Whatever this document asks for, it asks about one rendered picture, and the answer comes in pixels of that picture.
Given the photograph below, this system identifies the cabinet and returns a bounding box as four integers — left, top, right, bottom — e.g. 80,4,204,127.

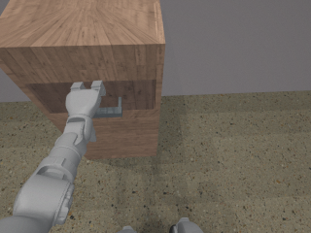
0,0,166,160

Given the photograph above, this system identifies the handle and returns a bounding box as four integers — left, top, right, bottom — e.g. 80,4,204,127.
68,97,122,118

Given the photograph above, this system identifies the drawer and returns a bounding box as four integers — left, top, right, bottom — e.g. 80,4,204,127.
26,80,155,114

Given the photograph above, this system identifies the robot left upper arm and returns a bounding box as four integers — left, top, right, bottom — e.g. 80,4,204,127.
0,174,75,233

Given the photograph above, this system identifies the robot left forearm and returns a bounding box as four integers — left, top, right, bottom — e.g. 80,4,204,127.
13,114,93,214

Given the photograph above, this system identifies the robot right shin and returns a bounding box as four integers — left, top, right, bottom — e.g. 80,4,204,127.
177,217,190,224

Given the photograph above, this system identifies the right robot thigh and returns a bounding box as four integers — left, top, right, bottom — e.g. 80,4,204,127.
173,221,204,233

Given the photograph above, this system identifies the left robot hand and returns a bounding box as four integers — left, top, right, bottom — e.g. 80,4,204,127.
65,80,106,142

